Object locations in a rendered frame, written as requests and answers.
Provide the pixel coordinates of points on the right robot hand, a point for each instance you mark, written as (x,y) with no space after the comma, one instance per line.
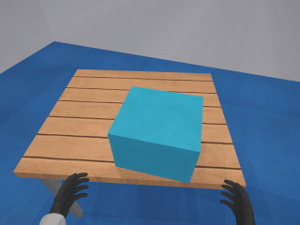
(241,206)

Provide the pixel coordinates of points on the table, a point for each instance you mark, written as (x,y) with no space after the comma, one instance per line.
(74,137)

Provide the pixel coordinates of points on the carton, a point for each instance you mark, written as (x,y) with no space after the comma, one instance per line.
(158,132)

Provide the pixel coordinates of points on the left robot hand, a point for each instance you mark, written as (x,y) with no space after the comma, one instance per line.
(66,194)

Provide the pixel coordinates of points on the robot left forearm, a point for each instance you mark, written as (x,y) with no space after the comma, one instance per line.
(53,219)

